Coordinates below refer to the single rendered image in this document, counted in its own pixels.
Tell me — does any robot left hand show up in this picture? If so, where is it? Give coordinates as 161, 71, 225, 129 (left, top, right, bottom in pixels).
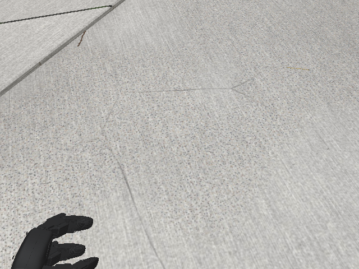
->
11, 213, 99, 269

